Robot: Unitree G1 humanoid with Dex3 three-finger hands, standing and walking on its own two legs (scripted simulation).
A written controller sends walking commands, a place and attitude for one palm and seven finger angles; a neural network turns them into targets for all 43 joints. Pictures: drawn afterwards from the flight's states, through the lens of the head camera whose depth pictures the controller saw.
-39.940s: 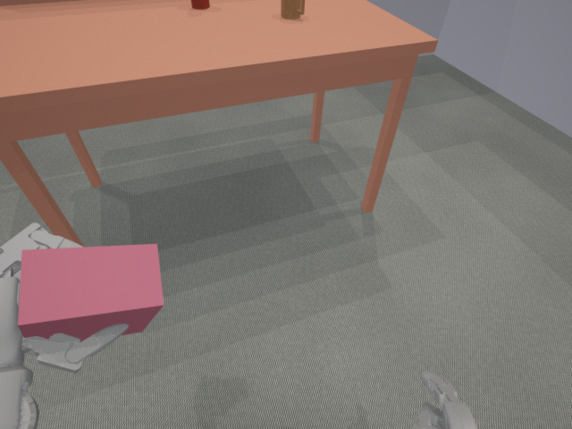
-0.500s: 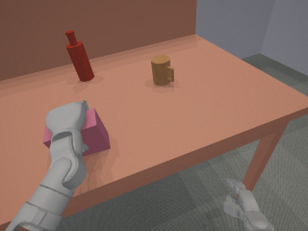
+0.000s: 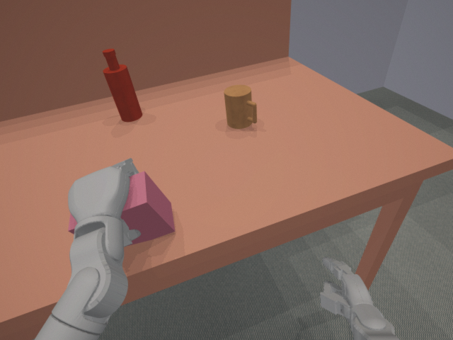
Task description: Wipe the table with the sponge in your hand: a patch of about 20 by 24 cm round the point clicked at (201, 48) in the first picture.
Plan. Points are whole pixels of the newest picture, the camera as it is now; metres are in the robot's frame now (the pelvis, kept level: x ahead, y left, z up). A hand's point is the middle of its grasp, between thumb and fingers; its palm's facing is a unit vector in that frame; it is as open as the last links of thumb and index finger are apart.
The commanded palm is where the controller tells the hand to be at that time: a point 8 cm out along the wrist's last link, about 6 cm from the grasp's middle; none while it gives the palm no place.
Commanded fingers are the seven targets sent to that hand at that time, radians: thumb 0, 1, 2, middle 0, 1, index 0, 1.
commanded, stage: slide across to the third lane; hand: left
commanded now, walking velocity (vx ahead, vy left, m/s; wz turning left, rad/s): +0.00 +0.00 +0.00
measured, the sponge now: (131, 219) +0.28 +0.22 +0.11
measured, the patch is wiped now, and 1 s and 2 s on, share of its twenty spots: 0.85 0.90 1.00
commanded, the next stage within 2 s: wipe forward along the third lane in 0.58 s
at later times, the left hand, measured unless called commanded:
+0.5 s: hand (158, 198) +0.29 +0.16 +0.16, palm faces +0.22 -0.19 -0.96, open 10.0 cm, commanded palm +0.25 +0.15 +0.21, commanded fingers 0.00 0.10 1.30 -1.20 -1.60 -1.20 -1.60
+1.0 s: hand (170, 185) +0.32 +0.15 +0.16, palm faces +0.15 -0.14 -0.98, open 10.0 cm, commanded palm +0.29 +0.16 +0.20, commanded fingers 0.00 0.10 1.30 -1.20 -1.60 -1.20 -1.60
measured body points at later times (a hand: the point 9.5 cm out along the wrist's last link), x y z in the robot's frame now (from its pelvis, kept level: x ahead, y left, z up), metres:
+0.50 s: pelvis -0.02 -0.02 +0.00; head -0.07 -0.08 +0.44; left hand +0.27 +0.16 +0.21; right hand +0.24 -0.20 -0.06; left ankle +0.01 +0.12 -0.73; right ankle -0.01 -0.08 -0.73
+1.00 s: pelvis -0.02 -0.04 +0.00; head -0.06 -0.10 +0.44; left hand +0.31 +0.15 +0.21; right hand +0.22 -0.25 -0.08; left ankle +0.01 +0.12 -0.73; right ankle -0.01 -0.08 -0.73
